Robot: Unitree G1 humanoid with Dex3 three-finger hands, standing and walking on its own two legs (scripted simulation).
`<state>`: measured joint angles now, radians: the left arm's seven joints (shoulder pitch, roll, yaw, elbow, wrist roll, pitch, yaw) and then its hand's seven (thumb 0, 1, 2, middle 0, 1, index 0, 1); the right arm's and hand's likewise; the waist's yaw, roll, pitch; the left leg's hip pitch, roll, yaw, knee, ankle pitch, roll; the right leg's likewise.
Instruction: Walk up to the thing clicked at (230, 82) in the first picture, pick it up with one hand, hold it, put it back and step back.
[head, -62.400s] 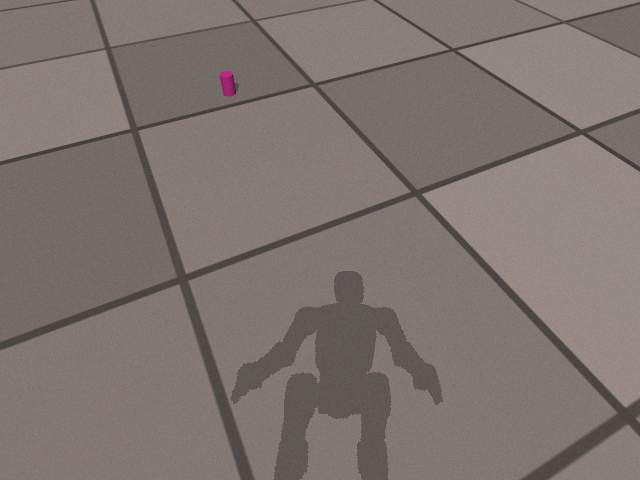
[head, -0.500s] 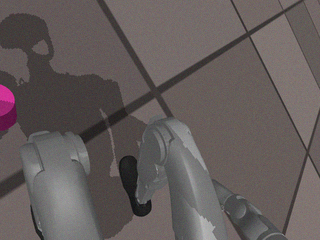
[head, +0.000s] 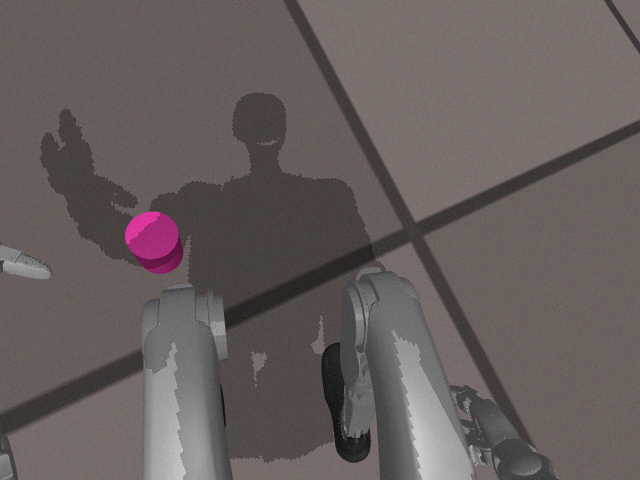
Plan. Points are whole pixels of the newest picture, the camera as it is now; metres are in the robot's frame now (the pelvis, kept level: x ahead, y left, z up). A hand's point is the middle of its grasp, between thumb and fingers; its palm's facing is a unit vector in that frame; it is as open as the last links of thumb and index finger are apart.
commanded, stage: home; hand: left
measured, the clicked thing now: (157, 244) +0.42 +0.21 -0.29
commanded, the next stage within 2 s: none
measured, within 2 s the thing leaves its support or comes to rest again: neither
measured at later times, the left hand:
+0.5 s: hand out of the picture +0.29 +0.26 +0.11, palm faces +0.20 -0.89 -0.41, open 17.6 cm
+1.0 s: hand out of the picture +0.24 +0.20 +0.31, palm faces +0.24 -0.92 -0.31, open 17.6 cm
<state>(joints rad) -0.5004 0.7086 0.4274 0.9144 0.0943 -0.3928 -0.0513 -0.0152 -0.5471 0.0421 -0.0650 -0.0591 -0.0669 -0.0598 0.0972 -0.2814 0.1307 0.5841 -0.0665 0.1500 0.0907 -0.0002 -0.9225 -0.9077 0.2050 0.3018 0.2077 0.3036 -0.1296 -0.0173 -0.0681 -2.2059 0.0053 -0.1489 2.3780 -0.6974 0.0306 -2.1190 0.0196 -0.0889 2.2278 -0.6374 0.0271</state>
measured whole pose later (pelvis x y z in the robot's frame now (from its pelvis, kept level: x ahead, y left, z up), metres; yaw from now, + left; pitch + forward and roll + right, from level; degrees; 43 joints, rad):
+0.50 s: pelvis +0.05 -0.03 +0.22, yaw +7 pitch +28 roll -2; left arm -0.02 0.36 0.16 0.44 0.02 0.06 0.10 -0.01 -0.58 0.03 -0.05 -0.05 -0.06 -0.05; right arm 0.11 -0.25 -0.01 0.51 0.05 0.06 -0.09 0.00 -0.90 -0.90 0.20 0.30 0.21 0.30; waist -0.05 0.01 -0.18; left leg -1.47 0.03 -0.06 1.63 -0.65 -0.03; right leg -1.47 0.01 -0.03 1.59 -0.62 0.00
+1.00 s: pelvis +0.09 +0.00 +0.36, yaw +9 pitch +11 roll -2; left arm 0.46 0.22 -0.02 -0.01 -0.03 0.29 0.17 -0.01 -0.58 0.02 -0.05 -0.05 -0.06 -0.05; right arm 0.30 -0.20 0.02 0.47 0.04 -0.05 -0.18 0.01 -0.90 -0.90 0.20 0.30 0.21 0.30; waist -0.04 0.06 -0.18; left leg -0.71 0.03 -0.04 1.04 -0.52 0.00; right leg -0.69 0.00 -0.02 0.98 -0.48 0.02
